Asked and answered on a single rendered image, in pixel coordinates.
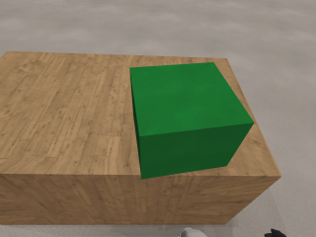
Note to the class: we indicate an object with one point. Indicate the pedestal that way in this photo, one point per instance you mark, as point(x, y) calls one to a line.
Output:
point(69, 155)

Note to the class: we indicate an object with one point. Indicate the carton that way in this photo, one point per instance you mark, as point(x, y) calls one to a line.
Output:
point(186, 118)

